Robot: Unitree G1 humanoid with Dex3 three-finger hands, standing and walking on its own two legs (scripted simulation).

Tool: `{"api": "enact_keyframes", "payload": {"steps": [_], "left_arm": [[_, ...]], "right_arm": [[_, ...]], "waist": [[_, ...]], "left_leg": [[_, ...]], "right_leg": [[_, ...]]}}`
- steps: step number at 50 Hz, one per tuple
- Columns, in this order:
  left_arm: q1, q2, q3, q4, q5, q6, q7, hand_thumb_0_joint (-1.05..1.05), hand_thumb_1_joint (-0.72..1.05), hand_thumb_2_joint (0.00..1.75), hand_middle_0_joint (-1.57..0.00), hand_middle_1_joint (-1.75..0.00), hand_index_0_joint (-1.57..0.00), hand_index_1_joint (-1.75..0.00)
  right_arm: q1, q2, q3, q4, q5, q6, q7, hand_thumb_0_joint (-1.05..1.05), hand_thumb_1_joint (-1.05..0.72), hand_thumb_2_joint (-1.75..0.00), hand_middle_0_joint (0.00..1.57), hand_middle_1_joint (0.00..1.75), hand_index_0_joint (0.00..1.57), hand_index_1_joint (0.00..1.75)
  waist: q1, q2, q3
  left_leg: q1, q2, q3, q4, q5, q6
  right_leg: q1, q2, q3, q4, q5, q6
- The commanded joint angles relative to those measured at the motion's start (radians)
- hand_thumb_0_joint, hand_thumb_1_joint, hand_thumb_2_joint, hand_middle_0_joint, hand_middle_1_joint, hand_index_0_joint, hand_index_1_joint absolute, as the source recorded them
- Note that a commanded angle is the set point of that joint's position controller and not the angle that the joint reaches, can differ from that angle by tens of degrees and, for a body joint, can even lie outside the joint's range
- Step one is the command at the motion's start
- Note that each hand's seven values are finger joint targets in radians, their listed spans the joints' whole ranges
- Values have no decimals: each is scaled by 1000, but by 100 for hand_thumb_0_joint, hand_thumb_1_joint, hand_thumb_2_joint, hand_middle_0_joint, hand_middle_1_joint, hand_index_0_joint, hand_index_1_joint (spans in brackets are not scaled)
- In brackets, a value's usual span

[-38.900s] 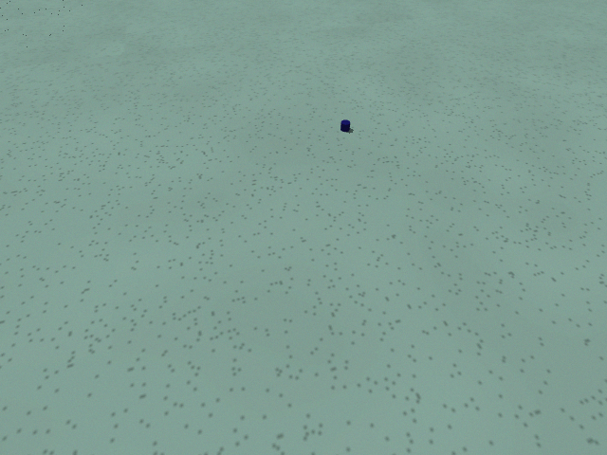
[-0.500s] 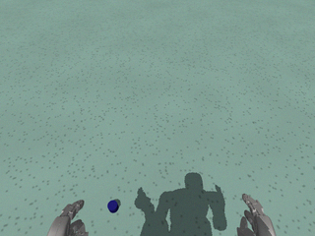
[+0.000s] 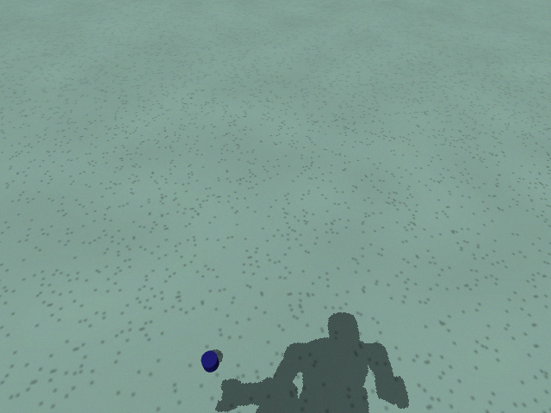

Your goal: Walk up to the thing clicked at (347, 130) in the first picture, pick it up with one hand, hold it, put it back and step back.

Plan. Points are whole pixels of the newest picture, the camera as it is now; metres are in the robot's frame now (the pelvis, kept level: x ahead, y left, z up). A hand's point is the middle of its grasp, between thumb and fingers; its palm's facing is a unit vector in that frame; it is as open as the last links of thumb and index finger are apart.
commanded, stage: stand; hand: left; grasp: from above
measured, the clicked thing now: (210, 361) +0.43 +0.23 -0.74
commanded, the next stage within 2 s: step back in 2.00 s
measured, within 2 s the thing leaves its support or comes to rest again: neither
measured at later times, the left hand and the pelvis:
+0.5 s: hand out of the picture +0.02 +0.23 -0.15, palm faces +0.03 -0.94 -0.34, open 7.4 cm; pelvis -0.01 -0.01 +0.01, yaw +0 degrees
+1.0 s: hand out of the picture +0.07 +0.21 -0.15, palm faces +0.02 -0.95 -0.33, open 7.4 cm; pelvis +0.01 -0.03 +0.02, yaw +0 degrees
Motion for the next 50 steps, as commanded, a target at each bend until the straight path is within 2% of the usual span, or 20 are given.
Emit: {"api": "enact_keyframes", "payload": {"steps": [1,3,5,6,9,12,16,19,24,25,30,31,35,37,39,42,45,46,48,50], "left_arm": [[-45,168,34,-24,-8,-33,11,0,90,90,-20,-30,-20,-30],[-52,170,32,1,-9,-35,11,0,90,90,-20,-30,-20,-30],[-46,172,29,27,-7,-34,11,0,90,90,-20,-30,-20,-30],[-60,173,27,40,-7,-31,10,0,90,90,-20,-30,-20,-30],[-58,180,27,66,-5,-29,6,0,90,90,-20,-30,-20,-30],[-46,172,23,92,-3,-30,4,0,90,90,-20,-30,-20,-30],[-53,185,21,106,-3,-35,1,0,90,90,-20,-30,-20,-30],[-64,194,21,111,-4,-41,4,0,90,90,-20,-30,-20,-30],[-76,207,21,123,-9,-40,3,0,90,90,-20,-30,-20,-30],[-70,203,19,123,-7,-41,1,0,90,90,-20,-30,-20,-30],[-69,213,19,135,-10,-38,-1,0,90,90,-20,-30,-20,-30],[-74,215,20,131,-11,-40,-3,0,90,90,-20,-30,-20,-30],[-79,218,19,133,-11,-44,-4,0,90,90,-20,-30,-20,-30],[-90,217,20,133,-15,-46,-5,0,90,90,-20,-30,-20,-30],[-94,217,20,131,-17,-47,-4,0,90,90,-20,-30,-20,-30],[-96,212,20,134,-18,-48,-3,0,90,90,-20,-30,-20,-30],[-103,211,19,141,-22,-45,-4,0,90,90,-20,-30,-20,-30],[-99,208,18,142,-20,-45,-4,0,90,90,-20,-30,-20,-30],[-116,218,21,136,-20,-44,-5,0,90,90,-20,-30,-20,-30],[-120,217,20,137,-20,-45,-6,0,90,90,-20,-30,-20,-30]], "right_arm": [[-56,-195,-42,-41,10,-30,-18,0,-90,-90,20,30,20,30],[-53,-198,-41,-23,13,-29,-19,0,-90,-90,20,30,20,30],[-61,-199,-42,-7,14,-27,-20,0,-90,-90,20,30,20,30],[-56,-199,-40,2,15,-23,-20,0,-90,-90,20,30,20,30],[-59,-211,-43,16,13,-16,-18,0,-90,-90,20,30,20,30],[-84,-207,-43,22,16,-14,-13,0,-90,-90,20,30,20,30],[-76,-209,-42,36,18,-11,-7,0,-90,-90,20,30,20,30],[-82,-203,-38,42,19,-13,-5,0,-90,-90,20,30,20,30],[-80,-213,-32,58,19,-9,-4,0,-90,-90,20,30,20,30],[-85,-212,-31,57,21,-12,-3,0,-90,-90,20,30,20,30],[-85,-220,-27,67,21,-8,-2,0,-90,-90,20,30,20,30],[-84,-224,-26,67,21,-9,-2,0,-90,-90,20,30,20,30],[-83,-226,-21,69,25,-11,0,0,-90,-90,20,30,20,30],[-79,-218,-16,77,24,-14,-1,0,-90,-90,20,30,20,30],[-83,-225,-17,78,26,-18,-5,0,-90,-90,20,30,20,30],[-86,-225,-13,80,27,-18,-6,0,-90,-90,20,30,20,30],[-80,-222,-9,90,28,-15,-8,0,-90,-90,20,30,20,30],[-82,-222,-9,88,28,-16,-7,0,-90,-90,20,30,20,30],[-84,-226,-9,89,26,-15,-8,0,-90,-90,20,30,20,30],[-93,-235,-10,90,27,-16,-8,0,-90,-90,20,30,20,30]], "waist": [[2,55,-50],[0,49,-60],[3,41,-51],[-5,49,-11],[-5,49,22],[2,34,36],[-7,16,43],[-11,6,-3],[-16,24,27],[-12,11,13],[-13,17,43],[-14,31,9],[-15,6,4],[-16,12,-24],[-14,16,-51],[-11,10,-54],[-15,-2,-38],[-15,0,-45],[-17,0,-24],[-16,8,-30]], "left_leg": [[73,116,-144,-208,192,16],[88,112,-131,-214,231,12],[109,111,-127,-224,224,8],[65,112,-136,-257,133,5],[32,112,-148,-304,-12,6],[27,112,-153,-309,-27,4],[40,107,-146,-307,-34,-1],[91,108,-132,-286,53,3],[69,112,-133,-297,8,2],[87,112,-129,-292,44,1],[59,113,-132,-299,-14,-1],[74,116,-126,-296,12,2],[85,114,-118,-281,71,2],[118,120,-112,-271,128,3],[138,126,-106,-260,234,1],[142,129,-99,-253,286,2],[141,129,-96,-261,262,-2],[146,130,-95,-259,284,-4],[130,129,-96,-275,241,-9],[139,133,-93,-267,255,-9]], "right_leg": [[34,-50,41,-120,143,-50],[66,-57,44,-145,169,-47],[64,-59,42,-161,159,-45],[58,-51,38,-167,117,-42],[59,-53,38,-186,74,-42],[52,-55,36,-202,52,-42],[28,-59,48,-234,10,-42],[43,-75,56,-242,57,-45],[33,-72,59,-252,38,-45],[33,-76,63,-253,48,-48],[18,-69,65,-258,-4,-50],[40,-75,71,-257,30,-52],[43,-79,75,-267,47,-52],[53,-83,77,-259,112,-55],[82,-87,75,-249,196,-57],[100,-84,65,-246,247,-51],[93,-82,67,-257,229,-50],[99,-82,61,-255,257,-50],[86,-78,64,-263,204,-52],[91,-82,68,-264,222,-51]]}}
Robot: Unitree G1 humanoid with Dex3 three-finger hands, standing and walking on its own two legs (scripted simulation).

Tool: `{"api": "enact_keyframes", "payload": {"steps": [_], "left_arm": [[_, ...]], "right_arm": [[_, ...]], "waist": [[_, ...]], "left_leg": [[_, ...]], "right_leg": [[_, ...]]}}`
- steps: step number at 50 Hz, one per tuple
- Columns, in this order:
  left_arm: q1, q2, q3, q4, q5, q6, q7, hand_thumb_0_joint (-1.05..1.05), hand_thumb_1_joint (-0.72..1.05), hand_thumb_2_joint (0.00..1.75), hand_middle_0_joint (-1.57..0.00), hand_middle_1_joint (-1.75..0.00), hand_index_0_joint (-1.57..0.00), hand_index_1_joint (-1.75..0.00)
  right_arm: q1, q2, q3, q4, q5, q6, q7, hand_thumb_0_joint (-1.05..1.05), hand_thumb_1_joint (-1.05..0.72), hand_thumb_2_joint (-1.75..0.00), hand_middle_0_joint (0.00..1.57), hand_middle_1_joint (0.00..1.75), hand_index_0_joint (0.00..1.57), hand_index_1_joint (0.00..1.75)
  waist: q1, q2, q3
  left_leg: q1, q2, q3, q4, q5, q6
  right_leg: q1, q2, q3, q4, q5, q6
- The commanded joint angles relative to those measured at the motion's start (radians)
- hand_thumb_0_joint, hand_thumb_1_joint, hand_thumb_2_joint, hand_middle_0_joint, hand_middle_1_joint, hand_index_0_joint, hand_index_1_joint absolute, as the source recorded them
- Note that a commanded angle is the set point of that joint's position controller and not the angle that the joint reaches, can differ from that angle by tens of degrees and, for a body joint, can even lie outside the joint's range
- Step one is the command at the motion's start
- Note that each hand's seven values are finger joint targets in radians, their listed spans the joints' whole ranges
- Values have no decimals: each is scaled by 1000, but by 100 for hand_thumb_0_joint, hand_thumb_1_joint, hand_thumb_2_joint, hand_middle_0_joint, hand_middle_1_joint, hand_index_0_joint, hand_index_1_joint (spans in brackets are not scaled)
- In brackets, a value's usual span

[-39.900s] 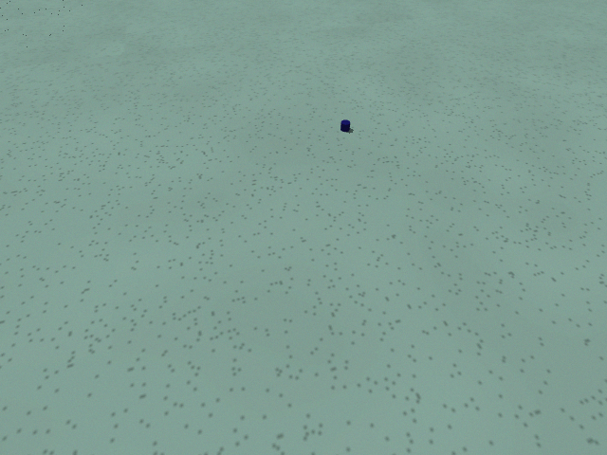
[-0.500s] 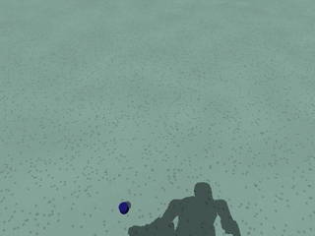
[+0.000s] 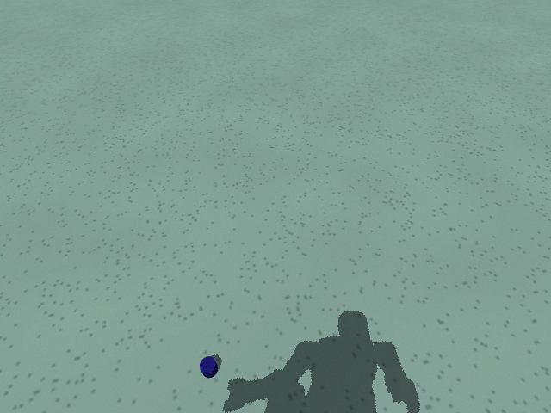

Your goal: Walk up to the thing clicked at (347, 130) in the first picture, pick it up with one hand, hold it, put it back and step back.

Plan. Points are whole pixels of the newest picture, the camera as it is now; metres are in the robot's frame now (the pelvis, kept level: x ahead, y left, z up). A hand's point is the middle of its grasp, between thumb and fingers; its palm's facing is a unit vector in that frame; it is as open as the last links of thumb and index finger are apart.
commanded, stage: stand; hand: left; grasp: from above
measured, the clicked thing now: (208, 367) +0.42 +0.26 -0.76
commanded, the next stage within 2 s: step back in 1.00 s
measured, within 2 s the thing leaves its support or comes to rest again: neither
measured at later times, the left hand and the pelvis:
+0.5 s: hand out of the picture +0.08 +0.24 -0.16, palm faces +0.01 -0.94 -0.34, open 7.4 cm; pelvis +0.01 -0.01 +0.00, yaw +0 degrees
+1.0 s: hand out of the picture +0.07 +0.24 -0.16, palm faces -0.01 -0.94 -0.34, open 7.4 cm; pelvis +0.01 -0.01 +0.00, yaw +0 degrees
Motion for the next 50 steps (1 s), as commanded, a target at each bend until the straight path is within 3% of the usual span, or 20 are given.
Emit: {"api": "enact_keyframes", "payload": {"steps": [1,4,6,8,10,12,13,17,22,26,34,39,41,46,49,50], "left_arm": [[-24,207,35,-55,-2,-16,12,0,90,90,-20,-30,-20,-30],[-34,215,36,-56,-3,-18,11,0,90,90,-20,-30,-20,-30],[-35,216,37,-59,-2,-21,10,0,90,90,-20,-30,-20,-30],[-48,223,40,-57,-5,-21,9,0,90,90,-20,-30,-20,-30],[-46,221,38,-59,-5,-20,9,0,90,90,-20,-30,-20,-30],[-53,216,37,-63,-4,-20,8,0,90,90,-20,-30,-20,-30],[-52,220,38,-63,-5,-21,9,0,90,90,-20,-30,-20,-30],[-53,221,32,-61,-2,-19,6,0,90,90,-20,-30,-20,-30],[-57,231,33,-67,-5,-21,6,0,90,90,-20,-30,-20,-30],[-54,233,28,-62,-6,-22,5,0,90,90,-20,-30,-20,-30],[-51,241,28,-68,-10,-25,4,0,90,90,-20,-30,-20,-30],[-54,243,26,-68,-6,-21,3,0,90,90,-20,-30,-20,-30],[-53,244,26,-69,-7,-22,0,0,90,90,-20,-30,-20,-30],[-42,245,23,-74,-7,-26,0,0,90,90,-20,-30,-20,-30],[-48,253,24,-74,-7,-25,0,0,90,90,-20,-30,-20,-30],[-43,329,74,-88,-26,-14,1,0,90,90,-20,-30,-20,-30]], "right_arm": [[-32,-201,-34,-53,2,-19,-12,0,-90,-90,20,30,20,30],[-38,-200,-34,-54,1,-20,-11,0,-90,-90,20,30,20,30],[-46,-205,-36,-58,4,-23,-11,0,-90,-90,20,30,20,30],[-40,-199,-33,-54,2,-22,-12,0,-90,-90,20,30,20,30],[-50,-202,-35,-56,4,-25,-12,0,-90,-90,20,30,20,30],[-53,-209,-33,-57,4,-25,-12,0,-90,-90,20,30,20,30],[-59,-209,-36,-62,2,-25,-12,0,-90,-90,20,30,20,30],[-55,-211,-33,-55,5,-22,-10,0,-90,-90,20,30,20,30],[-63,-218,-36,-57,5,-24,-9,0,-90,-90,20,30,20,30],[-56,-214,-31,-52,6,-23,-6,0,-90,-90,20,30,20,30],[-50,-221,-30,-55,7,-25,-6,0,-90,-90,20,30,20,30],[-54,-224,-30,-54,6,-20,-5,0,-90,-90,20,30,20,30],[-52,-225,-28,-55,6,-22,-3,0,-90,-90,20,30,20,30],[-47,-231,-30,-57,8,-25,-2,0,-90,-90,20,30,20,30],[-52,-225,-27,-56,7,-23,-2,0,-90,-90,20,30,20,30],[-92,-294,-50,-93,12,-7,5,0,-90,-90,20,30,20,30]], "waist": [[4,-7,-36],[4,-10,-30],[5,-18,-64],[2,-24,-53],[5,-15,-76],[4,-7,-65],[6,-13,-89],[3,-13,-51],[5,-3,-92],[2,-23,-52],[2,-10,-85],[-1,-9,-37],[-2,-3,-38],[-1,-13,-61],[1,-15,-51],[1,-11,45]], "left_leg": [[5,102,-78,-46,144,33],[-8,101,-78,-52,112,32],[25,107,-75,-37,188,32],[14,106,-76,-48,169,30],[41,112,-73,-39,224,30],[28,112,-74,-45,207,29],[40,112,-67,-28,240,34],[27,111,-73,-50,160,25],[39,116,-68,-44,220,28],[12,112,-74,-58,167,25],[38,118,-65,-44,230,29],[11,114,-71,-66,119,26],[10,113,-73,-74,99,28],[23,119,-72,-62,164,27],[19,118,-72,-70,132,26],[-60,97,-74,64,308,59]], "right_leg": [[-28,-110,84,-73,127,-14],[-24,-111,86,-80,112,-13],[-9,-116,85,-70,189,-12],[-11,-112,83,-72,162,-12],[-1,-115,79,-62,223,-15],[-7,-110,76,-67,197,-12],[14,-116,77,-59,246,-13],[-26,-109,79,-82,146,-13],[14,-116,80,-64,217,-20],[-9,-111,78,-82,160,-16],[14,-118,81,-65,237,-19],[-29,-111,84,-93,110,-21],[-31,-112,90,-93,98,-24],[-10,-114,87,-84,160,-23],[-25,-113,88,-89,122,-24],[-85,-112,102,-4,322,-35]]}}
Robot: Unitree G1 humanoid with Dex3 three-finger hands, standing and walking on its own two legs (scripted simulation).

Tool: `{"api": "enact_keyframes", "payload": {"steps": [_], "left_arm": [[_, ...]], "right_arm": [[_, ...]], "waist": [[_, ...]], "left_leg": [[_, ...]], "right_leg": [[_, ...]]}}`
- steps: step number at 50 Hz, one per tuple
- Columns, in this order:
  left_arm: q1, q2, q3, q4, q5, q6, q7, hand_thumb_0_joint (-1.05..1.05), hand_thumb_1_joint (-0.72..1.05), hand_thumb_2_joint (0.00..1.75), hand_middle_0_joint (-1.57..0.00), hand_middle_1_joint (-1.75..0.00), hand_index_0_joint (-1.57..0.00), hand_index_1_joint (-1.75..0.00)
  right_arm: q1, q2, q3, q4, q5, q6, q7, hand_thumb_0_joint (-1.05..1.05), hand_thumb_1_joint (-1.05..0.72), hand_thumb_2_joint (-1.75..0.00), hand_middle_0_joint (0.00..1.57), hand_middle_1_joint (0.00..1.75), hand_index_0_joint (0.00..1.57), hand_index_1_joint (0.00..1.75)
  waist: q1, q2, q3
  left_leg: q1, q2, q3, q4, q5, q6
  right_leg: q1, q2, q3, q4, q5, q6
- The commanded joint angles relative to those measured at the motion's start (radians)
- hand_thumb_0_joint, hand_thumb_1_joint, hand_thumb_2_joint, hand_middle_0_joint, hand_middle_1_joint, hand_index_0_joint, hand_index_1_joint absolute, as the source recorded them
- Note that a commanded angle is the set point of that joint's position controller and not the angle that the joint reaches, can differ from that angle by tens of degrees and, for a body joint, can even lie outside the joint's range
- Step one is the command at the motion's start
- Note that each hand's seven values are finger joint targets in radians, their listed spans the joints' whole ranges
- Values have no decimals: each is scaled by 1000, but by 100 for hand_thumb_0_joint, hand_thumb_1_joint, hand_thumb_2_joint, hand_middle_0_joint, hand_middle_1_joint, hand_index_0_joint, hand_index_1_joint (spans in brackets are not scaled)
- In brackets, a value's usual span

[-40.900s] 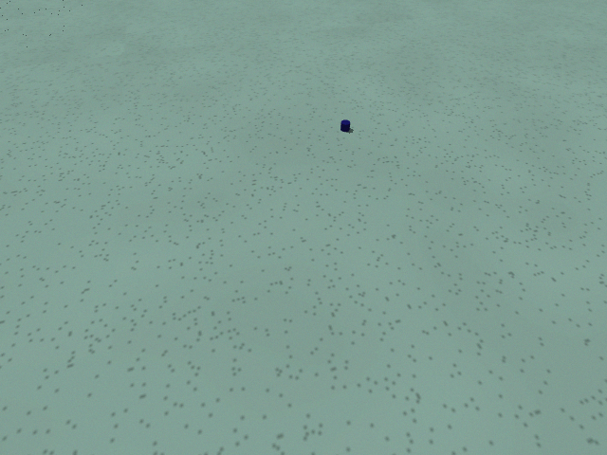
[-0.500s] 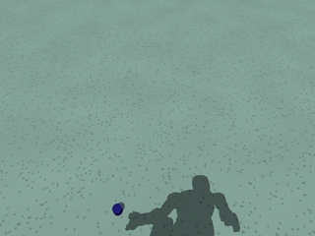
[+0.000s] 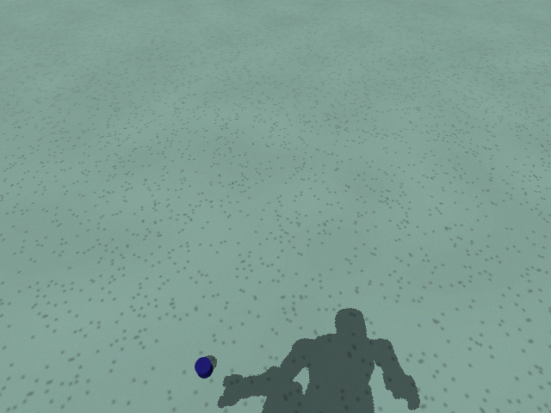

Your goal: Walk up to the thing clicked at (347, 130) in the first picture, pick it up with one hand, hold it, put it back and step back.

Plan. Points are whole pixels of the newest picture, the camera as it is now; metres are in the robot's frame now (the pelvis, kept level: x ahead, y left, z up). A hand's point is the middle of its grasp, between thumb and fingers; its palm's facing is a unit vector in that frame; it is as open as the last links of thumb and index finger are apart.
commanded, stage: step back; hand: left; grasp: from above
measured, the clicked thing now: (204, 367) +0.42 +0.27 -0.76
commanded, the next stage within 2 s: none
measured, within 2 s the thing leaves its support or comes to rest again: neither
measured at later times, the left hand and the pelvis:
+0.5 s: hand out of the picture +0.07 +0.32 -0.18, palm faces -0.03 -0.94 -0.34, open 7.4 cm; pelvis -0.08 +0.06 -0.01, yaw +0 degrees
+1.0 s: hand out of the picture -0.06 +0.31 -0.15, palm faces -0.03 -0.91 -0.41, open 7.4 cm; pelvis -0.18 +0.05 -0.01, yaw -2 degrees
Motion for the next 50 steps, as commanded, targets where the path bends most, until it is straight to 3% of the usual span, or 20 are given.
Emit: {"api": "enact_keyframes", "payload": {"steps": [1,4,8,10,12,14,15,16,18,22,25,29,31,35,37,38,39,40,45,50], "left_arm": [[-32,288,88,-94,-28,-5,18,0,90,90,-20,-30,-20,-30],[-30,297,101,-141,-24,2,20,0,90,90,-20,-30,-20,-30],[-122,308,110,-233,8,18,20,0,90,90,-20,-30,-20,-30],[-163,312,110,-266,14,22,19,0,90,90,-20,-30,-20,-30],[-151,284,101,-280,8,26,20,0,90,90,-20,-30,-20,-30],[-132,262,92,-292,-9,44,18,0,90,90,-20,-30,-20,-30],[-133,220,87,-311,-23,50,19,0,90,90,-20,-30,-20,-30],[-120,192,85,-312,-24,58,27,0,90,90,-20,-30,-20,-30],[-75,201,80,-298,-13,66,39,0,90,90,-20,-30,-20,-30],[-8,244,91,-279,-21,71,40,0,90,90,-20,-30,-20,-30],[-11,236,94,-299,-10,62,34,0,90,90,-20,-30,-20,-30],[-42,230,96,-324,-9,51,32,0,90,90,-20,-30,-20,-30],[-17,227,98,-322,-5,49,30,0,90,90,-20,-30,-20,-30],[68,219,106,-299,3,36,15,0,90,90,-20,-30,-20,-30],[131,226,109,-274,12,28,13,0,90,90,-20,-30,-20,-30],[135,269,119,-281,21,22,12,0,90,90,-20,-30,-20,-30],[91,319,129,-307,15,21,10,0,90,90,-20,-30,-20,-30],[22,394,140,-343,21,22,10,0,90,90,-20,-30,-20,-30],[-82,256,121,-399,15,18,23,0,90,90,-20,-30,-20,-30],[19,258,120,-419,24,28,31,0,90,90,-20,-30,-20,-30]], "right_arm": [[-59,-240,-57,-108,16,3,-7,0,-90,-90,20,30,20,30],[-27,-225,-63,-145,25,14,-5,0,-90,-90,20,30,20,30],[36,-233,-87,-188,13,44,2,0,-90,-90,20,30,20,30],[71,-235,-92,-207,17,50,7,0,-90,-90,20,30,20,30],[77,-229,-92,-214,18,39,7,0,-90,-90,20,30,20,30],[80,-243,-100,-225,-2,24,0,0,-90,-90,20,30,20,30],[75,-307,-117,-235,-15,18,-5,0,-90,-90,20,30,20,30],[91,-338,-122,-238,-20,14,-7,0,-90,-90,20,30,20,30],[70,-361,-125,-265,-14,11,-14,0,-90,-90,20,30,20,30],[-42,-287,-108,-317,-16,8,-33,0,-90,-90,20,30,20,30],[45,-257,-111,-312,-9,9,-40,0,-90,-90,20,30,20,30],[77,-267,-112,-319,-6,14,-41,0,-90,-90,20,30,20,30],[60,-283,-117,-330,-7,16,-39,0,-90,-90,20,30,20,30],[1,-299,-112,-348,1,20,-30,0,-90,-90,20,30,20,30],[-43,-290,-108,-349,12,26,-24,0,-90,-90,20,30,20,30],[-53,-268,-100,-357,21,26,-22,0,-90,-90,20,30,20,30],[-59,-234,-89,-367,22,27,-18,0,-90,-90,20,30,20,30],[-58,-240,-100,-358,16,35,-25,0,-90,-90,20,30,20,30],[71,-234,-88,-301,22,30,-22,0,-90,-90,20,30,20,30],[61,-224,-75,-342,16,17,-32,0,-90,-90,20,30,20,30]], "waist": [[-5,-19,25],[-11,-71,-66],[-23,-191,-100],[-42,-204,-73],[-32,-176,-76],[-35,-36,-74],[-33,139,-84],[-32,197,-84],[-40,170,-116],[28,131,-120],[-11,93,-135],[-54,111,-96],[-49,120,-103],[-7,114,-143],[28,66,-145],[24,-50,-136],[19,-190,-68],[45,-317,-15],[-22,-127,-21],[37,-179,-107]], "left_leg": [[-93,65,-52,149,322,71],[-82,8,-6,294,252,65],[-155,-53,-28,564,-352,79],[-163,-39,-50,571,-361,86],[-177,-31,-12,389,-214,76],[-126,38,-56,128,262,72],[-64,159,-231,99,543,107],[42,242,-360,88,680,177],[-16,299,-382,109,693,222],[25,192,-186,154,543,198],[154,178,-182,173,554,172],[156,226,-204,179,564,233],[120,252,-218,172,491,270],[11,234,-207,201,310,233],[-131,180,-161,247,167,163],[-235,105,-106,330,49,113],[-348,-46,-23,449,-195,51],[-310,-129,-27,711,-456,28],[-350,-164,-122,874,-328,21],[-380,-75,-68,578,-383,1]], "right_leg": [[-72,-137,102,43,381,-42],[-65,-208,152,56,484,-122],[-141,-355,244,73,452,-244],[-188,-343,213,106,431,-230],[-129,-273,160,197,418,-170],[-142,-151,80,360,293,-85],[-238,-6,38,516,104,-37],[-388,104,96,612,-369,-33],[-377,102,205,785,-461,-31],[-428,94,216,887,-298,-17],[-451,86,189,795,-268,14],[-416,55,157,621,-306,28],[-362,33,125,546,-307,20],[-207,8,68,292,-185,-14],[-73,-12,81,146,22,-45],[-52,-106,230,126,100,-88],[-90,-234,407,37,98,-178],[-283,-408,580,-34,126,-330],[-178,-206,237,76,344,-196],[78,-238,244,170,455,-211]]}}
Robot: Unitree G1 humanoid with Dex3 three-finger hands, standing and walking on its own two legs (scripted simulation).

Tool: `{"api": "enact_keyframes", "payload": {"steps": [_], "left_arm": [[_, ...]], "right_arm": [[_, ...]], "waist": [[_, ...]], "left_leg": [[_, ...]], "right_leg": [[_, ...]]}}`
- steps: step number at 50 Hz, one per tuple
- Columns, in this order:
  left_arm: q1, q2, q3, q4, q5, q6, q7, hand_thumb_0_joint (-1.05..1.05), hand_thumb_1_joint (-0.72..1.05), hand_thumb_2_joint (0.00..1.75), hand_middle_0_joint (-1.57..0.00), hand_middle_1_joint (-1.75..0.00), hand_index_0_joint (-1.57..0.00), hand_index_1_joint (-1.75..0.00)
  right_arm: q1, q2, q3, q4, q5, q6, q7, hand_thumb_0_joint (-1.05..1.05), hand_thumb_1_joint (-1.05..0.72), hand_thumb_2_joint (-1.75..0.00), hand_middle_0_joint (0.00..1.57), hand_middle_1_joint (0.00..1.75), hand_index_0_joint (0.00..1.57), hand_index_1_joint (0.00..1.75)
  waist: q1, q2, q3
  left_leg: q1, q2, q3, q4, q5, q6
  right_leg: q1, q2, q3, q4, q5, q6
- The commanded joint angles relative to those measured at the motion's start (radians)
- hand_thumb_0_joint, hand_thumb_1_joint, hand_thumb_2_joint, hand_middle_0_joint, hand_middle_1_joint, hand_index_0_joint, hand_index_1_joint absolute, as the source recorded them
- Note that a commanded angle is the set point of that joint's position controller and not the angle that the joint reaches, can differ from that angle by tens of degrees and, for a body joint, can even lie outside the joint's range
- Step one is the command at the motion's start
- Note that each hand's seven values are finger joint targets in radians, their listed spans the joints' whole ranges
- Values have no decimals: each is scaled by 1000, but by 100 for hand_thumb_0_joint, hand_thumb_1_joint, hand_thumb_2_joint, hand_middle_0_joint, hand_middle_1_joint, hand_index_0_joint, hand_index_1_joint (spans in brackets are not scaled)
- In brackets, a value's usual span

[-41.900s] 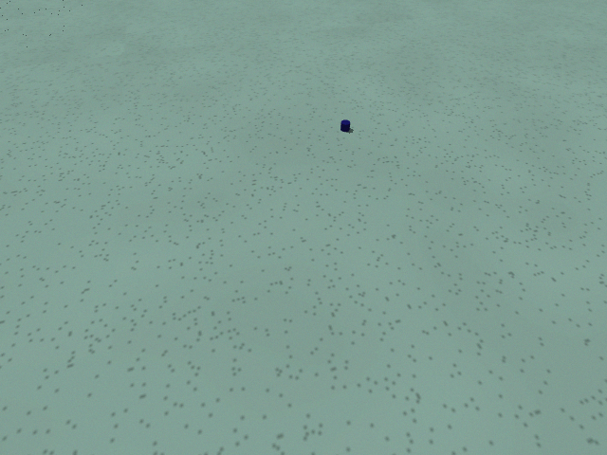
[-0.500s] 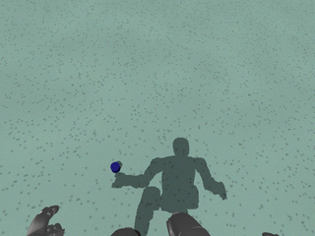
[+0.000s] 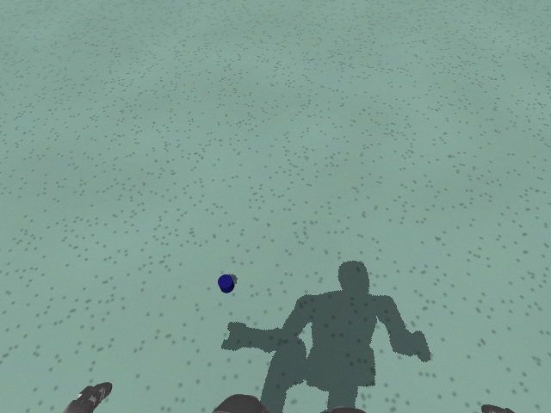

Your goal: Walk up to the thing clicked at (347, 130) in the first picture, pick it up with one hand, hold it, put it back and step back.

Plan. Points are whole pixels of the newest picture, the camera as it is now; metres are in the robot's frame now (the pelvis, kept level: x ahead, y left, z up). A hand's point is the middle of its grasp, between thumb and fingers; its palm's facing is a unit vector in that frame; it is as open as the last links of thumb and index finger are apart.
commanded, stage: step back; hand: left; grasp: from above
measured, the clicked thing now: (226, 283) +0.59 +0.24 -0.74
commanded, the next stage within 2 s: none
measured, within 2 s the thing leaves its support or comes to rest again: neither
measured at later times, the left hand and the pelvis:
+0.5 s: hand out of the picture -0.07 +0.27 -0.16, palm faces -0.02 -0.91 -0.41, open 7.4 cm; pelvis -0.16 -0.01 -0.02, yaw -2 degrees
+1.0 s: hand out of the picture -0.21 +0.24 -0.15, palm faces +0.06 -0.93 -0.35, open 7.4 cm; pelvis -0.33 -0.02 +0.00, yaw +4 degrees
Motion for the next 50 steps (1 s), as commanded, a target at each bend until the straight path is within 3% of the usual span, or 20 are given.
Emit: {"api": "enact_keyframes", "payload": {"steps": [1,5,6,8,9,12,19,23,25,27,28,29,32,37,40,42,43,45,46,50], "left_arm": [[5,239,64,-109,0,-16,24,0,90,90,-20,-30,-20,-30],[-26,265,59,-129,-23,12,10,0,90,90,-20,-30,-20,-30],[-11,232,49,-141,-26,16,6,0,90,90,-20,-30,-20,-30],[-74,232,63,-151,-24,15,19,0,90,90,-20,-30,-20,-30],[-99,255,71,-145,-15,15,23,0,90,90,-20,-30,-20,-30],[20,223,67,-94,-37,16,12,0,90,90,-20,-30,-20,-30],[28,206,60,-105,-24,0,10,0,90,90,-20,-30,-20,-30],[97,205,64,-49,-21,-9,2,0,90,90,-20,-30,-20,-30],[189,214,65,-1,-11,-17,-1,0,90,90,-20,-30,-20,-30],[166,342,99,-22,6,-21,-5,0,90,90,-20,-30,-20,-30],[65,439,112,-70,7,-15,-4,0,90,90,-20,-30,-20,-30],[-14,413,106,-98,3,-18,2,0,90,90,-20,-30,-20,-30],[-112,277,76,-113,2,-23,9,0,90,90,-20,-30,-20,-30],[28,253,73,-112,11,-16,24,0,90,90,-20,-30,-20,-30],[25,259,70,-123,-2,-3,27,0,90,90,-20,-30,-20,-30],[-3,262,60,-136,-17,15,19,0,90,90,-20,-30,-20,-30],[2,227,48,-146,-20,21,15,0,90,90,-20,-30,-20,-30],[-51,227,51,-161,-25,24,26,0,90,90,-20,-30,-20,-30],[-82,264,65,-147,-19,24,31,0,90,90,-20,-30,-20,-30],[43,236,62,-79,-33,28,14,0,90,90,-20,-30,-20,-30]], "right_arm": [[24,-139,-35,-85,-5,-32,-17,0,-90,-90,20,30,20,30],[117,-141,-57,-48,-25,-44,-13,0,-90,-90,20,30,20,30],[104,-193,-74,-56,-39,-44,-13,0,-90,-90,20,30,20,30],[30,-356,-101,-90,-41,-40,-2,0,-90,-90,20,30,20,30],[-17,-346,-102,-101,-43,-49,-10,0,-90,-90,20,30,20,30],[-103,-215,-59,-124,-48,-51,-15,0,-90,-90,20,30,20,30],[12,-215,-72,-122,-28,-43,-27,0,-90,-90,20,30,20,30],[-28,-245,-77,-141,-31,-21,-14,0,-90,-90,20,30,20,30],[-68,-244,-77,-151,-16,-9,-10,0,-90,-90,20,30,20,30],[-84,-152,-52,-179,-5,-6,-9,0,-90,-90,20,30,20,30],[-102,-172,-67,-180,-8,-4,-27,0,-90,-90,20,30,20,30],[-80,-208,-81,-157,-8,-4,-27,0,-90,-90,20,30,20,30],[22,-169,-60,-94,1,-9,-13,0,-90,-90,20,30,20,30],[2,-137,-38,-115,-9,-33,-21,0,-90,-90,20,30,20,30],[50,-134,-46,-100,-24,-40,-19,0,-90,-90,20,30,20,30],[121,-136,-58,-65,-29,-42,-18,0,-90,-90,20,30,20,30],[112,-173,-71,-67,-41,-43,-19,0,-90,-90,20,30,20,30],[41,-365,-101,-104,-44,-35,-8,0,-90,-90,20,30,20,30],[-6,-364,-104,-110,-42,-44,-15,0,-90,-90,20,30,20,30],[-83,-201,-56,-124,-44,-45,-23,0,-90,-90,20,30,20,30]], "waist": [[28,-193,-225],[-21,-152,-243],[-12,-59,-233],[-58,229,-169],[-60,225,-120],[30,119,-120],[-40,151,-200],[-25,207,-244],[19,168,-276],[22,-188,-182],[56,-309,-132],[21,-290,-67],[-53,-161,-86],[36,-208,-160],[26,-225,-233],[-8,-169,-241],[3,-104,-241],[-35,224,-208],[-42,235,-147],[45,93,-123]], "left_leg": [[-74,77,54,-270,-38,-7],[175,86,126,-709,361,20],[250,183,-21,-688,438,56],[85,514,-386,-767,560,290],[3,550,-447,-782,536,336],[143,351,-97,-666,730,225],[401,387,-104,-566,796,271],[274,340,-67,-538,645,225],[165,294,-31,-482,516,162],[-181,65,42,-254,67,42],[-95,27,20,-2,-120,9],[-36,66,-34,92,-94,11],[-71,-16,-25,138,36,23],[-136,35,48,-146,-38,-7],[-25,95,98,-457,30,11],[137,76,141,-714,325,21],[231,153,26,-715,439,45],[140,506,-373,-724,642,282],[2,577,-474,-766,591,348],[125,336,-61,-653,709,213]], "right_leg": [[349,-235,185,-50,509,-191],[207,-163,113,93,388,-106],[46,-108,100,132,209,-55],[-107,93,82,473,-410,12],[-90,70,160,622,-412,11],[-182,110,176,728,-278,-4],[-179,40,111,389,-303,61],[35,25,-2,45,-174,35],[169,28,-32,-141,12,-2],[173,-229,393,-210,-45,-108],[-101,-415,547,-278,-47,-276],[-238,-427,554,-306,-67,-282],[-68,-200,169,-162,209,-157],[250,-205,160,-54,430,-176],[322,-229,164,47,525,-162],[219,-185,120,133,438,-111],[78,-146,115,170,277,-68],[-140,70,56,491,-423,6],[-92,41,163,653,-429,10],[-179,110,162,758,-261,5]]}}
